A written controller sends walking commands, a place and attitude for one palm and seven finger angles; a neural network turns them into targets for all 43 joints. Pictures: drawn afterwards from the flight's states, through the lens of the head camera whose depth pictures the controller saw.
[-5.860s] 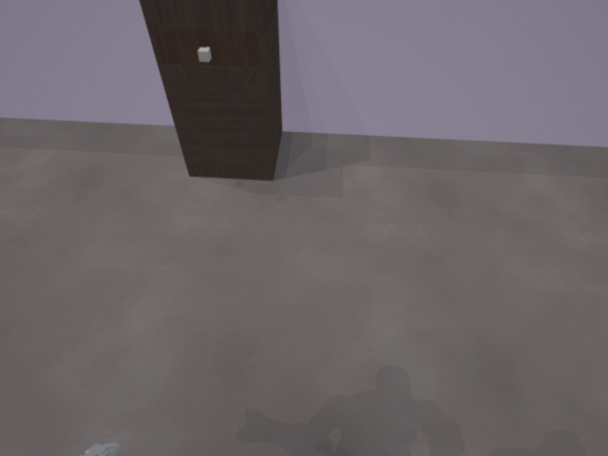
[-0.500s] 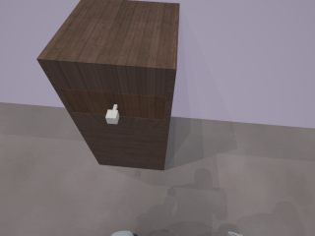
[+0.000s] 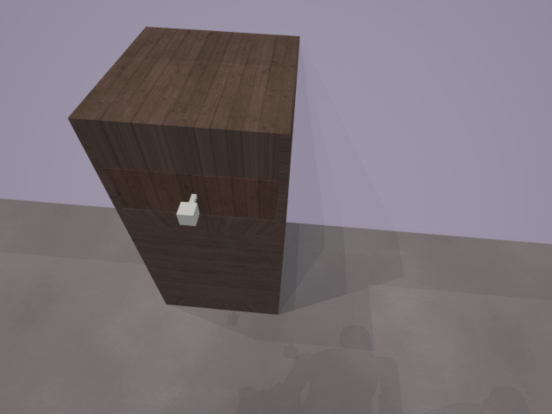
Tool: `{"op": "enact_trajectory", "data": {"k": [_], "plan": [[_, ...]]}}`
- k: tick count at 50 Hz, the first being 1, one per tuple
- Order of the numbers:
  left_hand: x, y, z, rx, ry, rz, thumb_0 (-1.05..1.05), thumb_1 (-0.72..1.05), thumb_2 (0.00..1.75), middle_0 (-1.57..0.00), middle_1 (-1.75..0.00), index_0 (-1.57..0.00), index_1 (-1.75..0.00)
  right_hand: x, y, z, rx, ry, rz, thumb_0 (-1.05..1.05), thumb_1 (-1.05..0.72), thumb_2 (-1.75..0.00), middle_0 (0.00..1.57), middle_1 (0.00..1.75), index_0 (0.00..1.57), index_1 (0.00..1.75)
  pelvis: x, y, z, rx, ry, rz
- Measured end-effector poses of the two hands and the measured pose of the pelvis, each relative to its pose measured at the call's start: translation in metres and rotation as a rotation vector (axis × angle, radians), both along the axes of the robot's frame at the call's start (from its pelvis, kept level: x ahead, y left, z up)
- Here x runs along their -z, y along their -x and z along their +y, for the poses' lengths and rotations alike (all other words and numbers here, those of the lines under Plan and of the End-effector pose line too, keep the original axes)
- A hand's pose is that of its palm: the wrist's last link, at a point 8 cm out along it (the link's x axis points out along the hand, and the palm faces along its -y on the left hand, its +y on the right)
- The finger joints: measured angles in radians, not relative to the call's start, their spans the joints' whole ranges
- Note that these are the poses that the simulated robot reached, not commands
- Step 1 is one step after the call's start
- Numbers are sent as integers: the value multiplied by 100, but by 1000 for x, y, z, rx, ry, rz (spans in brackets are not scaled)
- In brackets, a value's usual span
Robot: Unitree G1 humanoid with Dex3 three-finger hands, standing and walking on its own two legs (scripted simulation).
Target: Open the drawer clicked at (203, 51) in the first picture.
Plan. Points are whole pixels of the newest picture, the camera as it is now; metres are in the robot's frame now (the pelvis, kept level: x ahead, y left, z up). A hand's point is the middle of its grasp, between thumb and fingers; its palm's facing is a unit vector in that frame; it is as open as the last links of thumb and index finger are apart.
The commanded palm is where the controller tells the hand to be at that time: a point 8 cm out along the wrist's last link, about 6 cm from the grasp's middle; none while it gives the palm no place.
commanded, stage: come to a stop and stand still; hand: left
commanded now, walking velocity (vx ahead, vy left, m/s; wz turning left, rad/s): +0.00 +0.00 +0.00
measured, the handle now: (190, 207) +0.55 +0.24 -0.12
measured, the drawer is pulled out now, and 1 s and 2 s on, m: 0.00 0.00 0.00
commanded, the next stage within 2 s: look again from close up in 0.50 s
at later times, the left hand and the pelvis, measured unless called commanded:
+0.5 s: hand out of the picture -0.05 +0.21 -0.17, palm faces +0.03 -0.98 -0.20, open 7.3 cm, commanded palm none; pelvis -0.03 +0.04 +0.00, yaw +0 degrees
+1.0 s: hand out of the picture -0.03 +0.18 -0.18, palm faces +0.04 -0.99 -0.15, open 7.3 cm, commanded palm none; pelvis -0.02 +0.03 +0.00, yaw -1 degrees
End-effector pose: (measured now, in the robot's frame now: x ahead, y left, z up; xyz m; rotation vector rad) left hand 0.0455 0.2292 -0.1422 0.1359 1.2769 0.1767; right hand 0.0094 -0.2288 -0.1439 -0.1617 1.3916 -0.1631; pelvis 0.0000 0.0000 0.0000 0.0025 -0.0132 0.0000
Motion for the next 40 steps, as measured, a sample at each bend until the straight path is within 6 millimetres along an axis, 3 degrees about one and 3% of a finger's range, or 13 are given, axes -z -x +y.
{"op": "enact_trajectory", "data": {"k": [9, 16, 25, 32, 40], "plan": [[5, 43, 17, 49, -4, 59, 0, 92, 90, -20, -30, -21, -30, 2, 19, 25, 18, -15, -84, 0, -91, -90, 19, 30, 19, 30, 4, 19, 21, 6, 15, -15], [2, 69, 34, 23, -5, 73, 0, 91, 90, -20, -30, -20, -30, 5, 41, 49, -8, -46, -54, 1, -92, -90, 20, 30, 19, 30, 4, 28, 36, 3, 6, -17], [1, 98, 35, 2, 9, 134, 0, 91, 90, -19, -30, -20, -30, 6, 56, 64, -3, -69, -20, 0, -91, -90, 20, 30, 20, 30, 2, 32, 43, 5, -2, -9], [3, 107, 22, -10, 38, 162, 0, 91, 90, -19, -30, -20, -30, 6, 55, 62, 0, -64, -9, 0, -91, -90, 20, 30, 19, 30, 1, 30, 42, 6, -3, -7], [6, 98, 7, -9, 65, 151, 0, 91, 90, -20, -30, -20, -30, 5, 49, 59, 6, -57, -11, 0, -91, -90, 20, 30, 19, 30, 1, 25, 38, 8, -2, -7]]}}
